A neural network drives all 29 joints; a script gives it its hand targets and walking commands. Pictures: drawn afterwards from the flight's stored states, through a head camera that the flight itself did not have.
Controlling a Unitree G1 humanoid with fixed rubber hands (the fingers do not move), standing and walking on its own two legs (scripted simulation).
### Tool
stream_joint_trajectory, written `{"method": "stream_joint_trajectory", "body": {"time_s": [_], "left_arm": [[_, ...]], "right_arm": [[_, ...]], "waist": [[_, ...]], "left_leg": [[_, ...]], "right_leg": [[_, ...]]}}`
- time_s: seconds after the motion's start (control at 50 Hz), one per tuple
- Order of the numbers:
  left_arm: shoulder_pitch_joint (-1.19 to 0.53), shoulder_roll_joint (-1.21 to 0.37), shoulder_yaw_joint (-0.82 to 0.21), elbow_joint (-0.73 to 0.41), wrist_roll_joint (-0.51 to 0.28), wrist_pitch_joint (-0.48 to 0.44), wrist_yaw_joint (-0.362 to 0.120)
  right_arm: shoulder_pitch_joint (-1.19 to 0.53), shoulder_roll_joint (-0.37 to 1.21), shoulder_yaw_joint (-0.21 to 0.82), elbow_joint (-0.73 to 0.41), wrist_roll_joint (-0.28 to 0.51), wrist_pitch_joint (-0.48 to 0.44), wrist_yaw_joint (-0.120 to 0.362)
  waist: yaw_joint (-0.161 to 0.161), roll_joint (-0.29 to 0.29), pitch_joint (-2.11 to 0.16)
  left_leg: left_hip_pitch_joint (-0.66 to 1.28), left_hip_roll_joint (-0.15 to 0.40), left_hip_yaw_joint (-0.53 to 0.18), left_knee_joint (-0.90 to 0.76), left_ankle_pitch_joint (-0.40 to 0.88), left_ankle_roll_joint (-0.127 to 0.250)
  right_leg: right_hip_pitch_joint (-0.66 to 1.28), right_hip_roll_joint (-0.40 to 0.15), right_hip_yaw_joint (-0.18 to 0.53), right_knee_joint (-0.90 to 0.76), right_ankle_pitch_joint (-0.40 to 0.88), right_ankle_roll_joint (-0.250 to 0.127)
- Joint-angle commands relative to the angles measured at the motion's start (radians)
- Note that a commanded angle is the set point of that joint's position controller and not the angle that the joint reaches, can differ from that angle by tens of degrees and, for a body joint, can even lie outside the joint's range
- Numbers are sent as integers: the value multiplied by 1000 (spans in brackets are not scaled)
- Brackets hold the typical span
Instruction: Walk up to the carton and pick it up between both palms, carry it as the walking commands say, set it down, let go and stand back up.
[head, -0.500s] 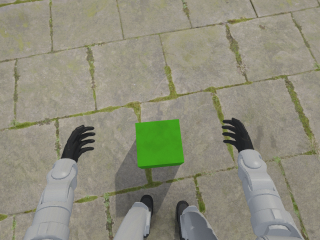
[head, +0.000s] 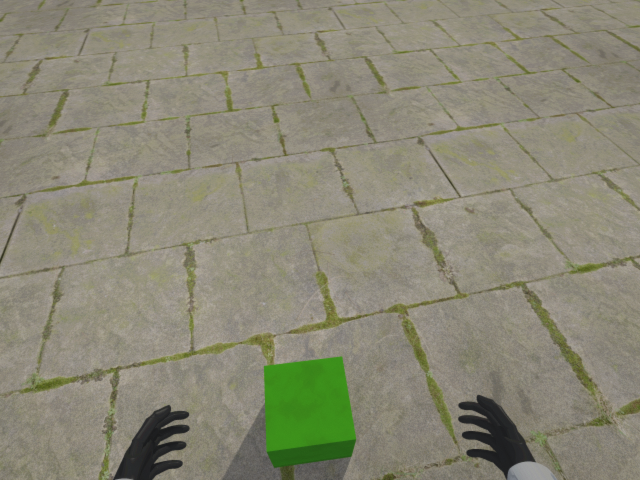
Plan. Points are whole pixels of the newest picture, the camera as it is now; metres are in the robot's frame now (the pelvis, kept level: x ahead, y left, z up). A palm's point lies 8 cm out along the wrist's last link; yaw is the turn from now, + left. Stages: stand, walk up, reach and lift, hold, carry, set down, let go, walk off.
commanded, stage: let go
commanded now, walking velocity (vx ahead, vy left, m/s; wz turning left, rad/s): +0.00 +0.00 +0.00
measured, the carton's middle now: (308, 412) +0.40 +0.04 -0.68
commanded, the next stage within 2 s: stand in 0.38 s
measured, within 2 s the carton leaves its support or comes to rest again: neither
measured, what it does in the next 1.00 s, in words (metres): shifts its weight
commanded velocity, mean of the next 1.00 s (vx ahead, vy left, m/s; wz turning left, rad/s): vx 0.00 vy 0.00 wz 0.00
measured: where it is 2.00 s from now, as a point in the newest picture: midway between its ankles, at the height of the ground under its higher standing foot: outside the picture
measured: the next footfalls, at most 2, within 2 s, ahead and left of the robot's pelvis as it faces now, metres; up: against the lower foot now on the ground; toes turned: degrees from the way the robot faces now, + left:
none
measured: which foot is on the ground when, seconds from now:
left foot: down 0.00-1.00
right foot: down 0.00-1.00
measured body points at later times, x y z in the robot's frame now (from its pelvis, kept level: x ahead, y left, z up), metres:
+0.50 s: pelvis +0.02 +0.00 +0.00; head +0.02 +0.00 +0.45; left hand +0.17 +0.26 -0.08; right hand +0.15 -0.24 -0.10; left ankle +0.00 +0.11 -0.74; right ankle -0.03 -0.10 -0.74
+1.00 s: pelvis +0.06 +0.01 -0.01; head +0.06 +0.01 +0.44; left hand +0.08 +0.28 -0.14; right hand +0.15 -0.24 -0.14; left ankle +0.00 +0.11 -0.74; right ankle -0.03 -0.10 -0.74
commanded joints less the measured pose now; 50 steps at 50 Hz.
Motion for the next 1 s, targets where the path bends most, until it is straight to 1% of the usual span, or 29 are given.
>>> {"method": "stream_joint_trajectory", "body": {"time_s": [0.0, 0.06, 0.08, 0.12, 0.14, 0.18, 0.2, 0.22, 0.24, 0.32, 0.34, 0.36, 0.38, 0.4, 0.42, 0.46, 0.5, 0.54, 0.56, 0.58, 0.62, 0.64, 0.66, 0.72, 0.76, 0.78, 0.84, 0.9, 0.98], "left_arm": [[-49, 103, 32, -83, 13, 37, -2], [-51, 105, 32, -87, 33, 55, -1], [-73, 120, 53, -108, 51, 56, 1], [-101, 106, 48, -125, 49, 61, 0], [-60, 119, 54, -100, 46, 59, 3], [-64, 125, 47, -104, 39, 60, 4], [-67, 98, 28, -119, 45, 64, 8], [-37, 81, 40, -111, 47, 68, 19], [-44, 93, 39, -110, 46, 75, 23], [-53, 87, 10, -120, 29, 108, 50], [-49, 103, 28, -132, 35, 115, 56], [-49, 144, 35, -66, 23, 54, 55], [-28, 165, 37, 8, 70, -1, 77], [-19, 196, 41, 43, 82, -41, 93], [39, 168, 32, 72, 86, -69, 96], [24, 153, 31, 103, 77, -117, 98], [-4, 162, 41, 132, 73, -146, 101], [11, 160, 41, 152, 60, -158, 96], [39, 155, 38, 184, 51, -160, 102], [24, 158, 33, 190, 44, -159, 102], [51, 167, 29, 215, 54, -154, 105], [80, 148, 24, 237, 45, -149, 102], [112, 192, 26, 260, 45, -140, 104], [106, 174, 17, 284, 34, -128, 106], [127, 148, 4, 304, 47, -120, 117], [133, 153, 2, 305, 41, -117, 113], [142, 185, 8, 333, 42, -118, 113], [179, 177, 8, 372, 40, -106, 118], [202, 131, -11, 420, 41, -97, 131]], "right_arm": [[-68, -102, -18, -152, 2, 35, 13], [-50, -93, -16, -127, 6, 50, 13], [-60, -90, 5, -140, 3, 55, 18], [-43, -96, -8, -129, 5, 55, 14], [-29, -90, -20, -141, -5, 53, 11], [-31, -91, -18, -139, -4, 37, 8], [3, -96, -10, -119, 5, 34, 5], [-14, -84, -13, -124, -2, 30, 3], [-3, -89, -26, -129, -3, 28, 1], [1, -98, -13, -109, 3, 10, -14], [4, -104, -24, -119, -10, 15, -17], [48, -132, -48, -38, -56, -2, -46], [83, -175, -43, 20, -71, -30, -65], [71, -183, -33, 48, -75, -56, -77], [67, -157, -29, 62, -73, -77, -76], [14, -120, -15, 69, -61, -125, -72], [64, -117, -18, 114, -42, -152, -66], [65, -142, -20, 155, -35, -167, -67], [35, -119, -12, 163, -40, -168, -72], [55, -142, -16, 172, -34, -171, -76], [92, -144, -12, 195, -35, -159, -81], [120, -143, -10, 215, -33, -153, -81], [164, -148, -9, 221, -22, -152, -82], [127, -127, -8, 234, -24, -142, -76], [139, -141, -6, 253, -29, -129, -89], [152, -147, -9, 258, -30, -127, -85], [143, -135, 2, 281, -25, -118, -88], [149, -135, 1, 303, -25, -109, -96], [167, -156, -6, 326, -23, -99, -108]], "waist": [[0, -73, 40], [-13, -31, 44], [13, -7, 59], [-11, 24, 21], [4, -21, 12], [0, -9, -27], [-7, 41, -34], [24, 28, -45], [-9, 21, -60], [-2, 24, -77], [8, -36, -70], [-13, -107, -40], [-12, -121, 33], [-7, -98, 139], [1, -87, 137], [19, -37, 80], [-4, 22, -80], [30, 57, -182], [39, 19, -205], [25, 68, -219], [30, 41, -204], [19, 59, -162], [-1, -15, -196], [6, -103, -155], [9, -35, -59], [2, -75, -43], [2, 52, -31], [11, 20, -38], [3, -87, -60]], "left_leg": [[196, 16, 33, -36, 41, -17], [196, 10, 27, -32, 98, -23], [178, 8, 30, -32, 87, -23], [212, 9, 26, -18, 154, -30], [203, 13, 18, -25, 194, -19], [184, -2, 27, -12, 206, -22], [184, 5, 24, -11, 255, -29], [172, 3, 9, -5, 306, -29], [202, 4, 13, 14, 324, -33], [214, 10, 12, 37, 384, -42], [177, 6, 14, 44, 345, -38], [57, 86, -33, -35, 133, -21], [-116, 107, -68, -72, -178, -38], [-172, 102, -67, -69, -276, -50], [-107, 97, -72, -39, -219, -46], [-100, 111, -111, -42, -65, -26], [-60, 112, -105, -26, 61, -14], [-5, 121, -126, -13, 254, 2], [35, 125, -117, 26, 350, 14], [35, 124, -127, 36, 432, 16], [67, 128, -121, 63, 534, 19], [32, 121, -106, 55, 491, 19], [54, 123, -116, 79, 528, 27], [14, 104, -93, 89, 387, 36], [-24, 98, -88, 79, 285, 30], [-33, 113, -110, 76, 341, 35], [-12, 105, -100, 81, 380, 32], [-25, 97, -101, 75, 359, 37], [-19, 102, -122, 84, 350, 51]], "right_leg": [[-97, -47, -7, -152, -3, 27], [-72, -46, -4, -137, 77, 36], [-45, -48, -13, -119, 80, 39], [-50, -48, 6, -112, 153, 35], [-12, -43, -2, -86, 207, 47], [43, -38, 12, -79, 273, 47], [45, -27, 7, -55, 291, 51], [63, -23, 4, -44, 310, 49], [40, -25, 10, -37, 334, 46], [18, -20, 3, -34, 328, 43], [26, -22, 12, -28, 358, 44], [-23, -95, 24, -99, -7, 52], [-47, -106, 33, -101, -240, 60], [-154, -138, 84, -136, -376, 58], [-194, -143, 112, -158, -403, 49], [-162, -147, 117, -118, -231, 48], [-14, -139, 83, -57, -18, 40], [59, -136, 70, -17, 127, 35], [59, -140, 54, -7, 241, 43], [63, -137, 63, 17, 282, 36], [43, -132, 46, 29, 343, 39], [32, -138, 50, 20, 323, 37], [40, -139, 38, 42, 433, 34], [51, -149, 19, 31, 499, 39], [6, -156, 35, 10, 442, 36], [4, -156, 25, 28, 472, 27], [-14, -141, 12, 12, 358, 25], [16, -130, -4, -4, 305, 33], [71, -139, -8, 11, 410, 34]]}}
